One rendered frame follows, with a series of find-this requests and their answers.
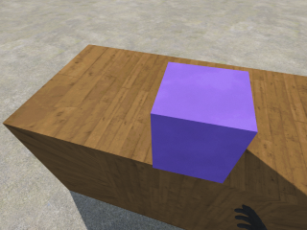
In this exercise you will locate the carton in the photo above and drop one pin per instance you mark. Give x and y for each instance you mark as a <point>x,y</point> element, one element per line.
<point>202,120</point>

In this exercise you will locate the pedestal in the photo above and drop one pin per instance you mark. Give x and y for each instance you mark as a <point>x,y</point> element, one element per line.
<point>90,126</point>

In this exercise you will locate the robot right hand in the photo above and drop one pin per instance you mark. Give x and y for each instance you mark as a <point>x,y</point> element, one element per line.
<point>252,218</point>

